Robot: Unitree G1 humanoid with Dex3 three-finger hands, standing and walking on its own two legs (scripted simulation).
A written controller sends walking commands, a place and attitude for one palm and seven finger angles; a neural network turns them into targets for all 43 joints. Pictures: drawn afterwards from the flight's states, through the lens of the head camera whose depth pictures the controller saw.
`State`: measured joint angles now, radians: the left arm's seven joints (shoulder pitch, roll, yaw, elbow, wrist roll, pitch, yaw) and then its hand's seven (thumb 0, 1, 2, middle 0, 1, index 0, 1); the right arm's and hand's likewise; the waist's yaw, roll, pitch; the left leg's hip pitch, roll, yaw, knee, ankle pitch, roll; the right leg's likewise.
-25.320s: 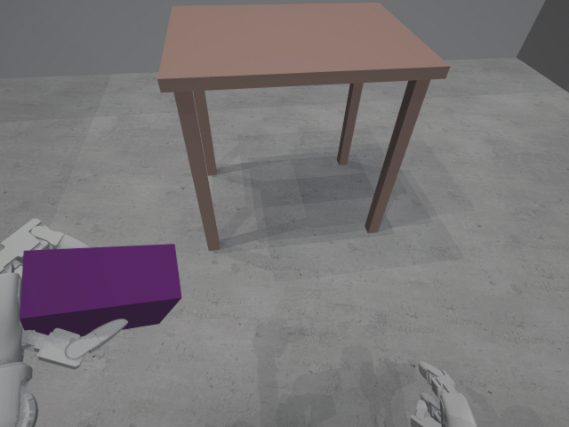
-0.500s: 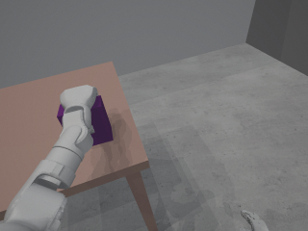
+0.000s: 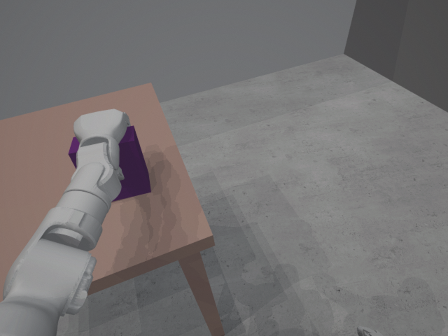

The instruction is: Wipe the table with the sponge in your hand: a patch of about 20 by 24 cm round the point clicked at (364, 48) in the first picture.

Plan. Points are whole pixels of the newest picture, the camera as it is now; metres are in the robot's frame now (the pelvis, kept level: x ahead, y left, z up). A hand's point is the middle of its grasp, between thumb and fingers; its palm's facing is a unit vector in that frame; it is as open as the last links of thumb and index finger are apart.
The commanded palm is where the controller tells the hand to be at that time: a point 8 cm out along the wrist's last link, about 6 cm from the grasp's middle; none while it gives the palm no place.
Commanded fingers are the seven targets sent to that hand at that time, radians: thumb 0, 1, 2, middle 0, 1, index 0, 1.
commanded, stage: wipe back along the third lane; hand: left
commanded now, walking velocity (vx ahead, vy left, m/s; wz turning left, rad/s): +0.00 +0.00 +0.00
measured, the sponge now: (117, 174) +0.41 +0.24 +0.08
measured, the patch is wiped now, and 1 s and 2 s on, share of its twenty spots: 0.85 0.90 0.90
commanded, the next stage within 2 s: slide back across to the middle lane in 1.72 s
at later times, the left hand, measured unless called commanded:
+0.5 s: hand (108, 153) +0.42 +0.24 +0.14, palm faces +0.06 +0.01 -1.00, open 10.1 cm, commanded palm +0.38 +0.23 +0.16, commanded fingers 0.00 0.10 1.30 -1.20 -1.60 -1.20 -1.60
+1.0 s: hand (108, 163) +0.39 +0.23 +0.14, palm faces +0.12 -0.02 -0.99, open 10.1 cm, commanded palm +0.33 +0.21 +0.17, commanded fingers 0.00 0.10 1.30 -1.20 -1.60 -1.20 -1.60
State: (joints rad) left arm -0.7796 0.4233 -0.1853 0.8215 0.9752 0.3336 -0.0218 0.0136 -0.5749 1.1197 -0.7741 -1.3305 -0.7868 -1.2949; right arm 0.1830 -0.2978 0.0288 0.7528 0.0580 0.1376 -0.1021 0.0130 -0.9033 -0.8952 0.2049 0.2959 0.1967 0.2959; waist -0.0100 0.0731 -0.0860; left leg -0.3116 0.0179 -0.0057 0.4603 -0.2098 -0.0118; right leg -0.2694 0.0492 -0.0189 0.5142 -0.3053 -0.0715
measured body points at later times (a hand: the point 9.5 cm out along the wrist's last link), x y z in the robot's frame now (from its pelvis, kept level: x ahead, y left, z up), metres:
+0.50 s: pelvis +0.01 +0.03 +0.00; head +0.00 -0.01 +0.45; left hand +0.41 +0.23 +0.19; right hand +0.18 -0.22 -0.12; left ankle +0.02 +0.15 -0.74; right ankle -0.03 -0.07 -0.74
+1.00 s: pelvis +0.04 +0.04 +0.00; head +0.02 -0.01 +0.45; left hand +0.38 +0.22 +0.19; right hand +0.27 -0.16 -0.09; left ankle +0.02 +0.15 -0.74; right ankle -0.03 -0.07 -0.74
